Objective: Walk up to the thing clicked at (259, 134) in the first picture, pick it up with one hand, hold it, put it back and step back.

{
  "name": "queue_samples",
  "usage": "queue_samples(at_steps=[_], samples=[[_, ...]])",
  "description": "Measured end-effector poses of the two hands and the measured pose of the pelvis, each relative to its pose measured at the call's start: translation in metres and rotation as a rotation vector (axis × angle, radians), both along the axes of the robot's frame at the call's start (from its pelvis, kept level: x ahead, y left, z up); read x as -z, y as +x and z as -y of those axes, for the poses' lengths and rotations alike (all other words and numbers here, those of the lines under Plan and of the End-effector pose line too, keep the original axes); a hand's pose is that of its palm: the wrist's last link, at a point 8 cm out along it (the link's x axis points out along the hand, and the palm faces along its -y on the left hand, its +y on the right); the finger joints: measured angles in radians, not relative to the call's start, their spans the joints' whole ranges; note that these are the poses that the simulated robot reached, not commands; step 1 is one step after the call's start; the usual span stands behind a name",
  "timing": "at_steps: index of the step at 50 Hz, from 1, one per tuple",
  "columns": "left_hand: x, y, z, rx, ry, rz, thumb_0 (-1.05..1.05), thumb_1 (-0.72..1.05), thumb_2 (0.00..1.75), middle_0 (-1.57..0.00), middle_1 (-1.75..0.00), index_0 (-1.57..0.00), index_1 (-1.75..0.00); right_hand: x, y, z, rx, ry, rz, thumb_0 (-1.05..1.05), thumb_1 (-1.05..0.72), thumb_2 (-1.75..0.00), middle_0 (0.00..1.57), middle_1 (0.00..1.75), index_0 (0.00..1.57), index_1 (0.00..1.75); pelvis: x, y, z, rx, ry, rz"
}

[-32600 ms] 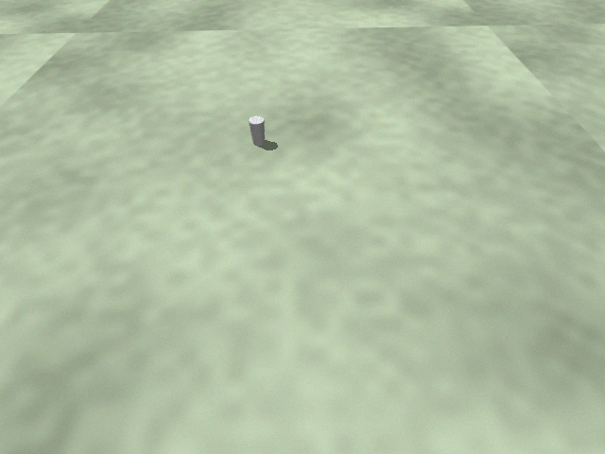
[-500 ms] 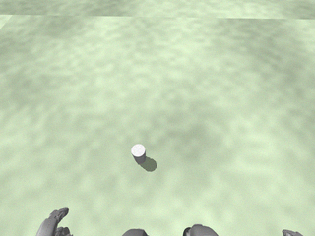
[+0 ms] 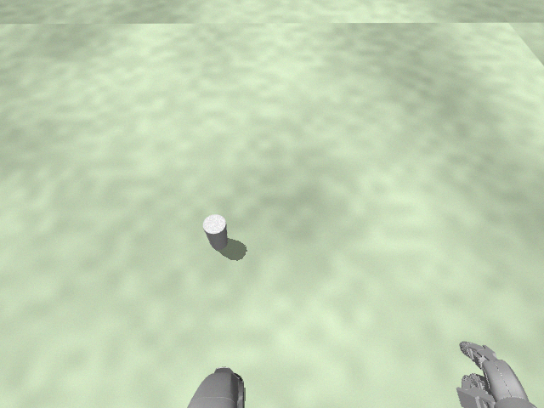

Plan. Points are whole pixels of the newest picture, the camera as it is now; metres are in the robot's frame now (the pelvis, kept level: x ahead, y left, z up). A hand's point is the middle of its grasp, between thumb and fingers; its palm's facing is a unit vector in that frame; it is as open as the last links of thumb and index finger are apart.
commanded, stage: step back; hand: left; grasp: from the side
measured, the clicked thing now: (216, 233) +0.75 +0.25 -0.67
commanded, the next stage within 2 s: stand in 1.88 s
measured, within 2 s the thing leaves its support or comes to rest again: neither
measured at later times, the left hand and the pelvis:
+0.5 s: hand out of the picture -0.05 +0.24 -0.13, palm faces +0.10 -0.93 -0.35, open 7.4 cm; pelvis -0.16 -0.03 +0.01, yaw +8 degrees
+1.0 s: hand out of the picture -0.26 +0.19 -0.11, palm faces +0.11 -0.89 -0.45, open 7.4 cm; pelvis -0.27 -0.09 +0.01, yaw +6 degrees
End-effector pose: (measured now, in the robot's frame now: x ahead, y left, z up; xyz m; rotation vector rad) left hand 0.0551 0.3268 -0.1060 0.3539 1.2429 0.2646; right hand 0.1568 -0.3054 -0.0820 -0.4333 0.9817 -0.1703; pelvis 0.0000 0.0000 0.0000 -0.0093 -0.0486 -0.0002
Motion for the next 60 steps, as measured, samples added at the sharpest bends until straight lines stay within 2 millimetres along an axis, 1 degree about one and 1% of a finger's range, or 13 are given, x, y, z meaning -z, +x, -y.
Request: queue_samples(at_steps=[3, 8, 14, 20, 23, 27, 32, 36, 41, 44, 51, 56, 60], samples=[[-0.011, -0.032, 0.019, -0.011, -0.001, 0.007, 0.01, 0.91, 0.90, -0.20, -0.30, -0.21, -0.30, 0.011, -0.032, 0.017, 0.038, 0.017, -0.029, 0.01, -0.90, -0.90, 0.20, 0.30, 0.21, 0.30, -0.002, -0.022, 0.011, -0.034, -0.027, 0.020], [-0.035, -0.073, 0.033, -0.037, 0.019, -0.001, 0.01, 0.90, 0.90, -0.20, -0.30, -0.21, -0.30, 0.010, -0.092, 0.031, 0.068, 0.038, -0.121, 0.01, -0.90, -0.90, 0.20, 0.30, 0.20, 0.30, -0.020, -0.046, 0.021, -0.027, 0.056, -0.007], [-0.040, -0.077, 0.032, -0.016, 0.053, 0.084, 0.01, 0.90, 0.90, -0.20, -0.30, -0.21, -0.30, 0.017, -0.165, 0.038, 0.054, 0.009, -0.254, 0.01, -0.90, -0.90, 0.20, 0.30, 0.20, 0.30, -0.019, -0.083, 0.026, -0.084, 0.033, -0.039], [-0.015, -0.086, 0.028, -0.021, 0.021, 0.191, 0.01, 0.90, 0.90, -0.20, -0.30, -0.21, -0.30, 0.021, -0.211, 0.025, 0.010, -0.017, -0.302, 0.01, -0.90, -0.90, 0.20, 0.30, 0.20, 0.30, -0.004, -0.131, 0.028, -0.132, 0.058, -0.011], [-0.009, -0.104, 0.039, -0.032, -0.025, 0.175, 0.01, 0.91, 0.90, -0.20, -0.30, -0.21, -0.30, 0.012, -0.223, 0.021, -0.005, -0.009, -0.268, 0.01, -0.90, -0.90, 0.20, 0.30, 0.21, 0.30, -0.009, -0.149, 0.029, -0.130, 0.026, -0.004], [-0.010, -0.134, 0.053, -0.047, -0.066, 0.155, 0.01, 0.91, 0.90, -0.20, -0.30, -0.21, -0.30, -0.005, -0.227, 0.029, -0.021, -0.031, -0.201, 0.01, -0.90, -0.90, 0.21, 0.30, 0.21, 0.30, -0.017, -0.170, 0.038, -0.125, -0.005, -0.019], [-0.005, -0.184, 0.066, -0.043, -0.051, 0.110, 0.01, 0.91, 0.90, -0.20, -0.30, -0.21, -0.30, -0.014, -0.221, 0.050, -0.040, -0.044, -0.088, 0.01, -0.90, -0.90, 0.21, 0.30, 0.21, 0.30, -0.014, -0.202, 0.056, -0.083, 0.000, -0.030], [0.001, -0.227, 0.080, -0.020, -0.017, 0.051, 0.01, 0.91, 0.90, -0.20, -0.30, -0.21, -0.30, -0.005, -0.224, 0.074, -0.043, -0.024, -0.003, 0.01, -0.90, -0.90, 0.21, 0.30, 0.21, 0.30, -0.002, -0.229, 0.076, -0.034, 0.018, -0.024], [-0.012, -0.285, 0.104, -0.051, 0.001, -0.001, 0.01, 0.91, 0.90, -0.20, -0.30, -0.21, -0.30, 0.010, -0.256, 0.094, 0.005, 0.020, -0.032, 0.01, -0.90, -0.90, 0.20, 0.30, 0.20, 0.30, -0.005, -0.249, 0.091, -0.042, 0.003, -0.003], [-0.024, -0.307, 0.107, -0.076, 0.021, -0.014, 0.01, 0.90, 0.90, -0.20, -0.30, -0.21, -0.30, 0.014, -0.281, 0.098, 0.019, 0.048, -0.087, 0.01, -0.90, -0.90, 0.20, 0.30, 0.20, 0.30, -0.013, -0.254, 0.094, -0.047, 0.032, -0.011], [-0.032, -0.325, 0.094, -0.110, 0.053, 0.037, 0.01, 0.90, 0.90, -0.20, -0.30, -0.21, -0.30, 0.030, -0.331, 0.090, -0.015, 0.057, -0.244, 0.01, -0.90, -0.90, 0.20, 0.30, 0.20, 0.30, -0.013, -0.269, 0.092, -0.112, 0.015, -0.025], [-0.024, -0.329, 0.082, -0.124, 0.036, 0.036, 0.01, 0.90, 0.90, -0.20, -0.30, -0.21, -0.30, 0.026, -0.343, 0.069, -0.019, 0.075, -0.243, 0.01, -0.90, -0.90, 0.20, 0.30, 0.20, 0.30, -0.014, -0.275, 0.084, -0.113, 0.057, -0.008], [-0.023, -0.318, 0.085, -0.104, 0.008, 0.039, 0.01, 0.91, 0.90, -0.20, -0.30, -0.21, -0.30, 0.016, -0.343, 0.067, -0.004, 0.091, -0.200, 0.01, -0.90, -0.90, 0.20, 0.30, 0.21, 0.30, -0.019, -0.273, 0.083, -0.112, 0.026, -0.006]])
